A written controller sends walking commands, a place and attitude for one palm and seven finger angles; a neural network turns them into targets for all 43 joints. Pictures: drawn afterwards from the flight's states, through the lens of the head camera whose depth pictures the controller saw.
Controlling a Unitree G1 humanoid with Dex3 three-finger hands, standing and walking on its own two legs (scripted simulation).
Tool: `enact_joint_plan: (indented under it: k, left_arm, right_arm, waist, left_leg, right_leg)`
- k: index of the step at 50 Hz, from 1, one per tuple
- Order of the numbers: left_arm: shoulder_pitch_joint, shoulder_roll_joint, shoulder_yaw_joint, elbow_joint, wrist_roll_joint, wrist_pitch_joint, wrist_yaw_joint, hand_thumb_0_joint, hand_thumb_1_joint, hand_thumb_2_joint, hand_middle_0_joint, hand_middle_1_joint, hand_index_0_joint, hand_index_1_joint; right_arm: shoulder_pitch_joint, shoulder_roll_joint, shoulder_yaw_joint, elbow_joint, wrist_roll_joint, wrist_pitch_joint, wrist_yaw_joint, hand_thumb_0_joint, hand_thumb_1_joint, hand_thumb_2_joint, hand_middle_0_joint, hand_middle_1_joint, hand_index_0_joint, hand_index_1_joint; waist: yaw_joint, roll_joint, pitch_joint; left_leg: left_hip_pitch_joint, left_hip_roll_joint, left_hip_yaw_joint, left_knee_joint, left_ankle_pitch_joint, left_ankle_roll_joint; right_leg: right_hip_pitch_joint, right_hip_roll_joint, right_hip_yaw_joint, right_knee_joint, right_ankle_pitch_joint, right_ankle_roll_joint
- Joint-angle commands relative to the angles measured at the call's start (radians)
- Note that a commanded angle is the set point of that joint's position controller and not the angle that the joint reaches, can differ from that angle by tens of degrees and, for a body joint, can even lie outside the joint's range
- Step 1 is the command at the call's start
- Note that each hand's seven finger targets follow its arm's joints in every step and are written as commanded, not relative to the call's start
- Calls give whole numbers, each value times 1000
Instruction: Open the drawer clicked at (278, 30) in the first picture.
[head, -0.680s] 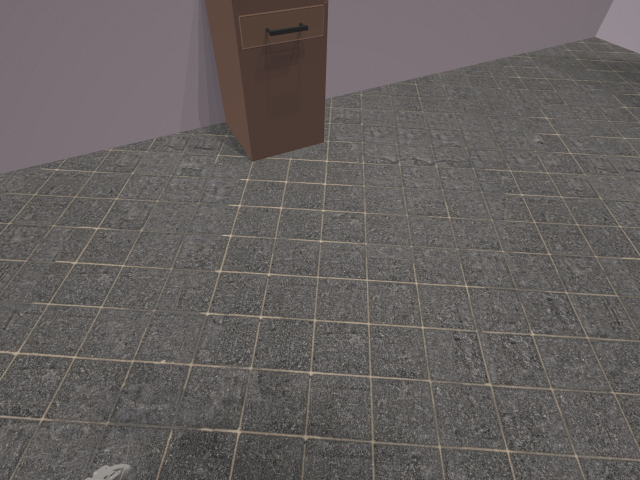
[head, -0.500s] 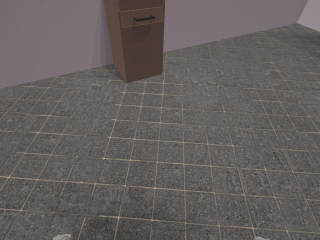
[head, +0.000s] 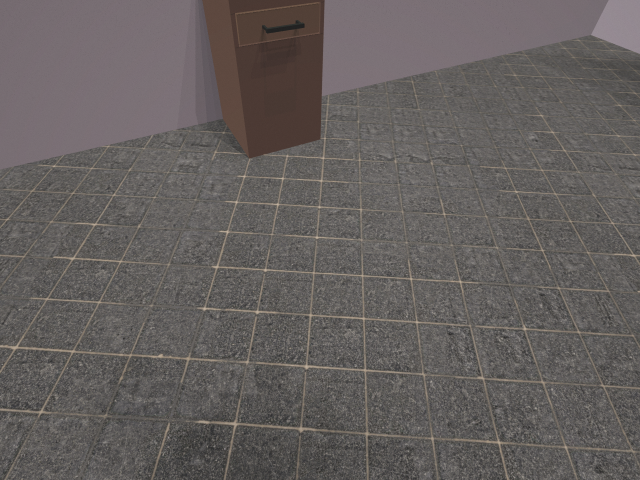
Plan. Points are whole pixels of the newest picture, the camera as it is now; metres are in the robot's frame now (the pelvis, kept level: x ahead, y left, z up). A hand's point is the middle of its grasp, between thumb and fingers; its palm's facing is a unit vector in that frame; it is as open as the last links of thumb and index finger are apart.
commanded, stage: stand and wait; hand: left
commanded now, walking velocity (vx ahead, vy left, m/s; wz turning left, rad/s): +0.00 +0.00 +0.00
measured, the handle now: (283, 26) +1.86 +0.27 -0.13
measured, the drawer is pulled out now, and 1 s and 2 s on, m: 0.00 0.00 0.00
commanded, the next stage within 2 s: look at it before walking up in 0.14 s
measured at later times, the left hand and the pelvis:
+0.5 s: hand out of the picture +0.07 +0.24 -0.16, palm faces -0.02 -0.94 -0.33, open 7.4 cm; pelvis +0.00 +0.00 +0.00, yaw +0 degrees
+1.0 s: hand out of the picture +0.07 +0.23 -0.16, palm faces -0.03 -0.95 -0.31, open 7.4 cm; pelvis +0.02 +0.00 +0.00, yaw -2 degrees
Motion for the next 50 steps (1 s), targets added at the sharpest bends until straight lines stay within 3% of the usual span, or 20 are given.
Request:
enact_joint_plan:
  k: [1, 4, 18, 33, 43, 45, 47, 50]
  left_arm:
    - [-56, 204, 42, -69, 2, -28, 9, 0, 900, 900, -200, -300, -200, -300]
    - [-50, 204, 41, -65, 1, -30, 9, 0, 900, 900, -200, -300, -200, -300]
    - [-56, 202, 42, -61, 4, -28, 9, 0, 900, 900, -200, -300, -200, -300]
    - [-50, 205, 41, -55, 3, -33, 10, 0, 900, 900, -200, -300, -200, -300]
    - [-52, 205, 42, -53, 4, -31, 9, 0, 900, 900, -200, -300, -200, -300]
    - [22, 80, 17, -23, 4, -9, 12, 0, 900, 900, -200, -300, -200, -300]
    - [48, 84, 23, -25, 10, 4, 2, 0, 900, 900, -200, -300, -200, -300]
    - [74, 81, 39, -51, 16, 8, -14, 0, 900, 900, -200, -300, -200, -300]
  right_arm:
    - [-66, -208, -43, -70, 1, -24, -13, 0, -900, -900, 200, 300, 200, 300]
    - [-66, -208, -43, -64, 0, -26, -14, 0, -900, -900, 200, 300, 200, 300]
    - [-68, -208, -42, -54, 1, -25, -13, 0, -900, -900, 200, 300, 200, 300]
    - [-72, -207, -41, -52, 2, -26, -15, 0, -900, -900, 200, 300, 200, 300]
    - [-78, -210, -40, -52, 2, -24, -15, 0, -900, -900, 200, 300, 200, 300]
    - [-11, -84, -11, -24, -7, -8, -11, 0, -900, -900, 200, 300, 200, 300]
    - [25, -88, -18, -24, -13, 1, -7, 0, -900, -900, 200, 300, 200, 300]
    - [41, -110, -35, -42, -17, 3, -6, 0, -900, -900, 200, 300, 200, 300]
  waist:
    - [-2, 3, -41]
    - [-2, 9, -60]
    - [0, 15, -30]
    - [-4, 14, -69]
    - [-1, 11, -44]
    - [-2, 10, -58]
    - [-3, 3, -16]
    - [1, 30, 80]
  left_leg:
    - [-14, 112, -103, -87, 60, 37]
    - [2, 114, -100, -85, 86, 37]
    - [-6, 116, -103, -105, 64, 34]
    - [36, 121, -92, -92, 141, 30]
    - [30, 122, -93, -106, 121, 29]
    - [39, 115, -57, -84, -8, 9]
    - [-3, 112, -55, -87, -232, 16]
    - [-70, 138, -85, -109, -417, 40]
  right_leg:
    - [-8, -106, 107, -94, 30, -40]
    - [0, -110, 107, -92, 60, -40]
    - [-12, -106, 105, -105, 36, -36]
    - [14, -111, 105, -100, 136, -39]
    - [8, -108, 106, -111, 114, -37]
    - [-7, -95, 107, -103, -38, -23]
    - [-63, -76, 127, -98, -245, -36]
    - [-158, -36, 131, -47, -353, -52]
